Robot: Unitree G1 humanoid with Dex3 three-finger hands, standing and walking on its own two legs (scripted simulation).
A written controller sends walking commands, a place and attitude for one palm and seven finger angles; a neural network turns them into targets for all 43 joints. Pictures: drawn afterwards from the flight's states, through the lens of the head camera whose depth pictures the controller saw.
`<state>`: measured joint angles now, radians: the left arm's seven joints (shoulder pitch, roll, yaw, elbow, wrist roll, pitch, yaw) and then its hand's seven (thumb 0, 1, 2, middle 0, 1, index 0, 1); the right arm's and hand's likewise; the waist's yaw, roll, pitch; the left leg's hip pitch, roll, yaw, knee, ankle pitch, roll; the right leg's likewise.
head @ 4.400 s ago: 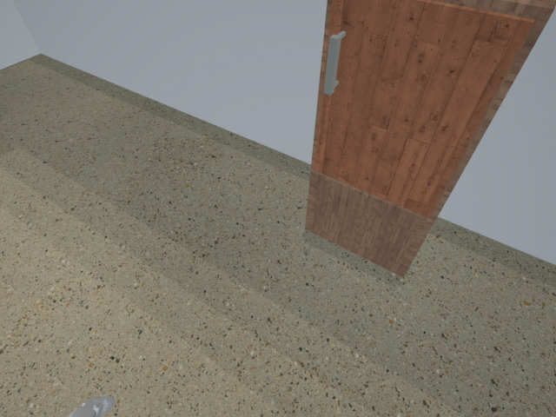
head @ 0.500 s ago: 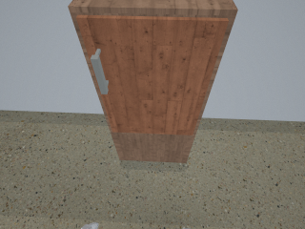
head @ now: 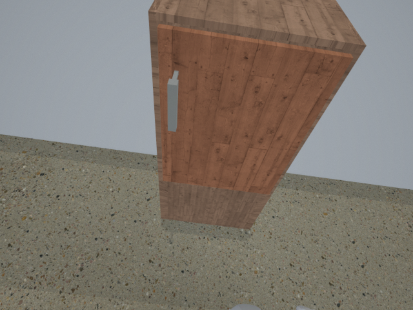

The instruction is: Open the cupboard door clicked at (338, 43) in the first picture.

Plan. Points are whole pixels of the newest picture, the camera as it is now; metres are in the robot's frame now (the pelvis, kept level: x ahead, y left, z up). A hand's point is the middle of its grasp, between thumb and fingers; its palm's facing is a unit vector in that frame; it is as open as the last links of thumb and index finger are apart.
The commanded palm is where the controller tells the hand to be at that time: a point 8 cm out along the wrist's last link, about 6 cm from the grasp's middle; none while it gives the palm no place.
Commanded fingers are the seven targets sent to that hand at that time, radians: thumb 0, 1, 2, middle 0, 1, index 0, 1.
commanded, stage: come to a stop and stand still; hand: left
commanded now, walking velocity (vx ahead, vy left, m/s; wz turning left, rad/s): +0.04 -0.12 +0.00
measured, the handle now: (174, 102) +0.57 +0.14 +0.05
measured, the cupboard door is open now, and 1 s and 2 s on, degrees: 0 0 0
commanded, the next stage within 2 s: look again from close up in 1.08 s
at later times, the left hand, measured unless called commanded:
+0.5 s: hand out of the picture -0.09 +0.10 -0.15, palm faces +0.07 -0.98 -0.19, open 7.4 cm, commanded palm none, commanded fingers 0.00 0.90 0.90 -0.20 -0.30 -0.20 -0.30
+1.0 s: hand out of the picture -0.02 +0.15 -0.18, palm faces +0.05 -0.99 -0.16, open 7.4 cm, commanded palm none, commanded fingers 0.00 0.90 0.90 -0.20 -0.30 -0.20 -0.30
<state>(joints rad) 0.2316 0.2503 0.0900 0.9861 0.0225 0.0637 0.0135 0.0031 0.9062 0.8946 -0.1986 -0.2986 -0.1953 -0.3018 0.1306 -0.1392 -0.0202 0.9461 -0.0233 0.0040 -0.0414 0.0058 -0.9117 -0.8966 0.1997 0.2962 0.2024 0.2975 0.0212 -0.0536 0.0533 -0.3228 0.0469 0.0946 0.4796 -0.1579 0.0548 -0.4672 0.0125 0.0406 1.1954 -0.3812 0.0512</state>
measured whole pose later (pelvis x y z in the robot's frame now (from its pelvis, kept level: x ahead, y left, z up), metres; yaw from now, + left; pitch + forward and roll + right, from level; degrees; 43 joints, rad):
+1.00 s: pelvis -0.01 -0.01 +0.00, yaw -1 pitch +0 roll +1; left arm 0.28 0.12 0.02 1.16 0.01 0.00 0.04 0.00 0.91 0.89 -0.20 -0.30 -0.20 -0.30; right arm 0.21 -0.15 -0.02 1.14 -0.01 -0.01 -0.06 0.02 -0.95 -0.90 0.20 0.30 0.20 0.30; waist 0.02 -0.03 0.03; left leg -0.16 0.02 0.11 0.46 -0.30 0.00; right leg -0.08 -0.07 -0.04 0.44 -0.36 0.03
